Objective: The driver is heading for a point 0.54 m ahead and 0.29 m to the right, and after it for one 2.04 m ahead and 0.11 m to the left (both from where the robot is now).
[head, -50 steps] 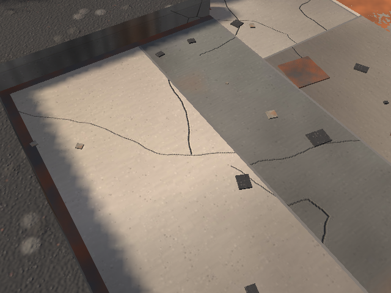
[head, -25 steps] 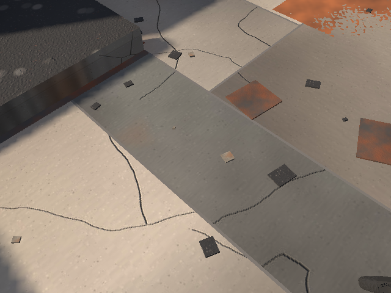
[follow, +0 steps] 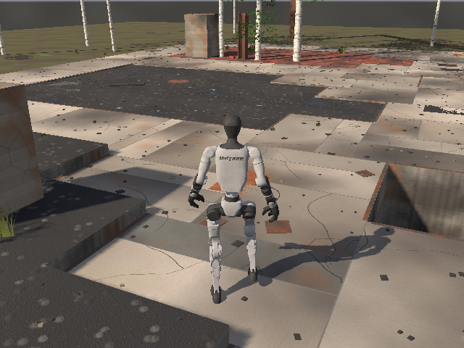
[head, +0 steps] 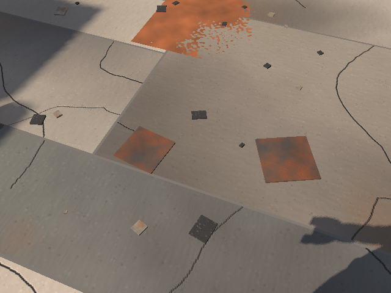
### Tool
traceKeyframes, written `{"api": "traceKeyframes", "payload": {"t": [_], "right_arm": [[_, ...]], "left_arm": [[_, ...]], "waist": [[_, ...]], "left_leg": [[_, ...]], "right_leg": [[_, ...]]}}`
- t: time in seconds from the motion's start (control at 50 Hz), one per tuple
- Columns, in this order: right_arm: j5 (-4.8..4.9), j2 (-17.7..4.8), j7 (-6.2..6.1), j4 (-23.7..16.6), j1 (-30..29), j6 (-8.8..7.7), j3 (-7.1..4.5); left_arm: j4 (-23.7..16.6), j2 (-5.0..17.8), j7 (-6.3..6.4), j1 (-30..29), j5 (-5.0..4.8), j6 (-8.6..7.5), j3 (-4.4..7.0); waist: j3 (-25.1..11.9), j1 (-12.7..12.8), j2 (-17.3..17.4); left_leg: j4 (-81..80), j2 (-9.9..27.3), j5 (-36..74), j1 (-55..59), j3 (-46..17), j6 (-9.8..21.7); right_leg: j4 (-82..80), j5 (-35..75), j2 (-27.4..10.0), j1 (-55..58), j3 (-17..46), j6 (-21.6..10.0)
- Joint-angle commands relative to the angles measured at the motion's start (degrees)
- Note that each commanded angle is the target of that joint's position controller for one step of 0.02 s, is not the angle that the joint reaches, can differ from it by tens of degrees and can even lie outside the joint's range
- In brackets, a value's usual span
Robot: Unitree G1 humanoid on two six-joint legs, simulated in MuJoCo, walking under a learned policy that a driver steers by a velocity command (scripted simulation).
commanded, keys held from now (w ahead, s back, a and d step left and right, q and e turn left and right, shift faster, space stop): w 0.42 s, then w+e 0.48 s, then w+q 0.10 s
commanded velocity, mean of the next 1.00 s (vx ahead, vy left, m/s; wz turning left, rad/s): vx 0.50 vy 0.00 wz -0.30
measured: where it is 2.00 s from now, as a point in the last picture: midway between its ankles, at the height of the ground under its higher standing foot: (227, 150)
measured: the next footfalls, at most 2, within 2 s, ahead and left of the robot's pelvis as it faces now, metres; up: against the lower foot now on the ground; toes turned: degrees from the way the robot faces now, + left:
right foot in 0.20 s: +0.28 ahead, -0.15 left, +0.00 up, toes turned -5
left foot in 0.70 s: +0.60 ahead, +0.06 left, +0.00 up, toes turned -10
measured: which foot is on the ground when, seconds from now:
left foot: down 0.00-0.22, up 0.24-0.68, down 0.70-1.00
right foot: up 0.00-0.18, down 0.20-0.72, up 0.74-1.00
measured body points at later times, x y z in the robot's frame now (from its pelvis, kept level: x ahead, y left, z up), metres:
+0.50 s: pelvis +0.28 -0.07 +0.00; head +0.30 -0.08 +0.45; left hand +0.35 +0.21 -0.11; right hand +0.43 -0.34 -0.10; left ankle +0.43 +0.11 -0.68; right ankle +0.24 -0.15 -0.74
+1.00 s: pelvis +0.56 -0.04 +0.00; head +0.58 -0.05 +0.45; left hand +0.79 +0.17 -0.10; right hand +0.50 -0.32 -0.13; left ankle +0.56 +0.06 -0.74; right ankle +0.62 -0.24 -0.68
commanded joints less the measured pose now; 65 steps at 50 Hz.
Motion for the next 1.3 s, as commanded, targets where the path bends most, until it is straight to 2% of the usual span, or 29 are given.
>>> {"api": "traceKeyframes", "payload": {"t": [0.02, 0.08, 0.14, 0.18, 0.2, 0.22, 0.24, 0.26, 0.28, 0.32, 0.4, 0.48, 0.58, 0.66, 0.7, 0.72, 0.74, 0.76, 0.8, 0.82, 0.92, 1.06, 1.14, 1.18, 1.2, 1.22, 1.24, 1.26, 1.3], "right_arm": [[0.51, -8.86, -0.02, -3.12, -3.96, -0.70, -1.63], [1.69, -10.83, 0.10, -1.01, -0.40, -0.06, -1.96], [2.51, -12.57, 0.19, 0.74, 1.17, 0.89, -2.35], [2.86, -13.06, 0.00, 1.34, 0.31, 1.54, -2.18], [2.15, -11.04, -0.22, 1.34, 1.04, 1.56, -1.25], [0.03, -5.80, 0.20, -1.38, 4.31, 0.86, 0.87], [0.41, -4.62, 0.69, -0.52, 5.39, -0.35, 1.65], [2.48, -9.93, 1.14, -1.63, 0.37, -1.09, 0.00], [3.21, -9.60, 1.15, -3.10, -3.96, -1.48, 0.13], [1.36, -8.73, 0.68, -2.42, -4.54, -0.97, -0.13], [0.88, -5.54, 0.67, -1.76, -3.37, 1.02, 0.42], [-0.09, -4.48, 0.80, -4.40, -12.27, 0.60, 0.95], [0.68, -4.62, 2.09, -6.77, -20.52, -0.48, 1.33], [0.66, -7.78, 2.37, -6.30, -17.31, -1.30, 0.30], [0.10, -11.74, 1.63, -3.18, -4.13, -1.60, -1.64], [-0.99, -16.83, 1.09, -2.54, 2.82, -1.37, -2.97], [-0.31, -15.41, 1.42, -1.66, 5.15, -0.68, -2.76], [0.25, -10.51, 1.38, -2.39, 1.90, -0.58, -1.36], [-0.04, -6.58, 1.06, -2.93, -4.91, -0.39, -0.26], [-0.51, -5.29, 0.94, -2.81, -6.85, -0.63, 0.03], [-0.45, -6.98, 0.55, -0.69, -6.65, -1.83, -0.91], [1.69, -10.65, 0.42, 2.36, -0.69, -0.03, -1.47], [2.36, -12.22, 0.15, 3.76, 1.38, 1.21, -2.06], [2.26, -10.72, 0.01, 3.84, 0.77, 1.60, -1.49], [1.13, -7.15, 0.09, 2.80, 0.77, 1.44, -0.13], [0.51, 0.11, 0.27, 1.03, 6.86, 0.66, 2.00], [2.09, -4.57, 0.22, 1.69, 5.16, -0.03, 0.90], [3.44, -8.44, 0.26, 0.29, 0.97, -0.28, -0.38], [2.61, -7.71, -0.23, -0.02, -2.07, 0.28, -0.76]], "left_arm": [[-4.14, 0.25, -1.04, -3.04, 0.08, -1.44, -0.57], [-5.85, 0.05, -2.16, -8.87, -0.02, -1.94, -0.98], [-6.84, 1.95, -2.59, -10.12, 0.19, -1.99, -0.39], [-4.40, 4.66, -2.40, -0.91, 0.77, -1.99, 1.31], [-1.37, 7.81, -1.85, 8.10, 0.78, -1.79, 2.90], [-0.37, 14.52, -1.01, 15.65, 1.38, -1.58, 4.29], [-0.25, 13.54, -1.12, 15.98, 0.35, -1.74, 3.63], [-0.25, 9.48, -1.46, 13.18, 0.54, -2.24, 2.16], [-0.06, 7.68, -1.48, 9.79, 0.64, -2.65, 1.49], [0.05, 4.17, -1.71, 3.93, 0.94, -3.35, 0.42], [1.66, 4.79, -1.40, 2.33, 1.11, -4.81, 0.62], [4.47, 6.04, -0.47, 5.51, 0.68, -4.68, 0.94], [7.89, 7.99, 0.27, 10.29, -0.29, -3.93, 1.63], [9.17, 8.30, 0.88, 10.34, -0.15, -2.80, 2.02], [8.70, 5.41, 0.83, 10.37, 0.67, -2.29, 0.83], [7.18, 0.21, 0.67, 16.06, 0.75, -2.68, -0.69], [6.83, -0.42, 0.69, 18.30, -0.48, -3.37, -1.18], [7.02, 5.81, 0.75, 14.45, -1.75, -3.41, 0.48], [5.54, 6.58, 1.02, 7.81, -1.09, -2.87, 0.98], [5.52, 5.63, 0.99, 7.58, -0.66, -2.35, 1.22], [4.21, 1.33, 0.77, 5.46, -0.08, -0.44, 0.54], [1.17, -0.48, -1.51, -8.48, 0.46, -2.92, -1.24], [0.58, 2.84, -2.14, -9.69, -0.01, -3.82, -0.41], [3.97, 6.34, -1.61, 0.74, 0.37, -4.13, 1.58], [6.03, 10.04, -0.90, 10.55, 1.15, -4.08, 3.02], [6.71, 16.02, -0.31, 14.38, 1.95, -3.49, 4.16], [6.66, 11.08, -0.53, 14.59, 1.92, -3.59, 2.87], [6.45, 7.87, -0.53, 10.60, 1.49, -3.91, 1.73], [6.54, 3.25, -0.74, 3.44, 1.14, -4.52, 0.37]], "waist": [[0.01, 1.00, 5.92], [1.70, -0.70, 5.42], [1.85, 0.65, 6.64], [-4.33, 6.99, 7.12], [-9.74, 10.90, 6.29], [-19.11, 11.11, -5.57], [-27.08, 10.04, -10.67], [-19.82, 10.80, -5.67], [-12.38, 9.61, -4.61], [-6.12, 5.60, -2.20], [-3.35, 2.56, -1.26], [0.17, 4.90, -0.01], [1.79, 7.26, -0.52], [-0.02, 4.34, -2.67], [-9.57, -1.81, -1.05], [-19.70, -1.50, 10.13], [-24.65, -1.20, 22.04], [-16.64, -1.77, 14.83], [-6.23, 0.29, 8.64], [-4.26, 1.87, 9.81], [-1.00, 3.20, 6.79], [2.29, 0.07, 5.05], [1.38, 1.86, 7.24], [-4.93, 7.91, 6.79], [-13.10, 12.04, 3.40], [-21.41, 9.54, -12.41], [-22.75, 11.11, -10.18], [-14.04, 10.43, -7.76], [-6.31, 7.31, -5.18]], "left_leg": [[-8.18, 14.11, 16.67, -0.81, -5.97, 9.06], [-8.39, 15.64, 15.71, 1.74, -4.99, 8.73], [-4.69, 17.98, 24.10, 7.17, -4.87, 7.87], [7.79, 16.11, 41.25, 6.47, -1.46, 5.78], [19.56, 13.35, 39.35, -0.79, 0.55, 3.77], [42.60, 7.35, 14.18, -22.29, 1.67, -0.04], [55.58, 0.55, -20.61, -32.05, -7.41, -1.15], [59.08, 3.91, -19.11, -37.79, -11.47, -0.20], [57.14, 6.30, -14.57, -39.21, -10.40, 0.57], [49.49, 9.85, -7.01, -34.23, -10.44, -0.04], [43.29, 10.16, 0.18, -31.15, -10.13, -2.36], [27.31, 8.48, 12.87, -32.21, -9.67, -3.66], [14.69, 4.95, 19.24, -26.84, -9.92, -3.47], [11.26, 3.97, 11.41, -20.93, -10.38, -1.02], [11.72, 5.99, 10.28, -0.48, -10.82, 2.43], [12.04, 19.65, 4.48, 21.98, -28.39, 8.96], [2.22, 25.60, -10.17, 27.66, -48.94, 13.42], [-0.41, 24.11, -18.23, 21.44, -44.85, 11.07], [-2.61, 20.32, -9.39, 6.79, -30.21, 8.39], [-4.00, 18.60, -4.60, 1.91, -25.32, 7.87], [-9.35, 17.46, 7.92, -3.79, -13.27, 9.87], [-9.36, 14.71, 12.29, -1.62, -8.78, 10.02], [-4.35, 17.45, 13.04, 2.88, -12.34, 8.33], [8.23, 13.89, 22.80, -0.04, -9.80, 5.63], [23.41, 10.38, 14.99, -8.60, -7.08, 3.10], [44.66, 1.35, -13.72, -29.50, -4.47, -1.02], [53.94, 1.84, -21.63, -35.09, -12.16, -1.00], [56.73, 4.60, -17.84, -39.34, -12.90, -0.09], [53.05, 8.32, -8.96, -37.27, -12.06, -0.01]], "right_leg": [[-10.56, 8.55, -0.34, 2.29, -0.76, -0.53], [-18.10, 9.72, 0.67, 4.56, -3.09, -1.56], [-22.39, 3.03, 2.18, 6.66, -4.58, -3.89], [-26.68, 3.73, 5.69, 21.91, -7.84, -6.55], [-25.79, 5.94, 5.78, 36.86, -6.52, -8.19], [-25.05, 4.54, -9.71, 59.95, 16.75, -15.86], [-35.23, -2.60, -17.97, 64.09, 38.27, -22.01], [-36.97, -4.83, -16.16, 58.66, 32.29, -19.14], [-37.56, -1.56, -13.43, 50.78, 23.79, -16.95], [-40.71, 7.20, -8.88, 38.02, 13.77, -14.46], [-46.78, 12.17, -7.78, 30.52, 8.03, -15.51], [-48.02, 12.21, -5.10, 29.56, 3.69, -13.97], [-45.54, 7.23, -5.90, 31.11, 4.93, -12.26], [-38.47, 10.91, -8.09, 36.19, 8.98, -10.06], [-21.23, 15.32, -2.38, 31.04, 5.86, -7.02], [-0.15, -1.05, 5.00, 12.71, 1.04, -3.00], [13.12, -24.18, 8.22, 1.02, 2.66, -1.56], [18.71, -21.27, 4.79, -3.84, 5.44, -1.86], [16.33, -12.79, 0.22, -2.88, 2.55, -2.04], [13.56, -9.91, -1.64, -0.35, 2.93, -2.12], [5.62, -2.88, -3.19, 1.26, 2.49, -1.10], [-19.19, 9.68, -0.49, 5.71, -3.78, -0.05], [-25.70, 5.69, 1.25, 10.78, -3.01, -1.23], [-29.11, 5.35, 3.43, 27.80, -4.75, -3.60], [-27.02, 5.49, -3.25, 43.70, 1.40, -6.48], [-30.77, -2.20, -18.55, 62.21, 24.89, -14.52], [-37.13, -10.62, -19.64, 59.25, 34.08, -16.05], [-38.28, -11.27, -17.73, 53.11, 25.90, -13.66], [-41.61, -4.59, -13.22, 41.37, 13.79, -11.11]]}}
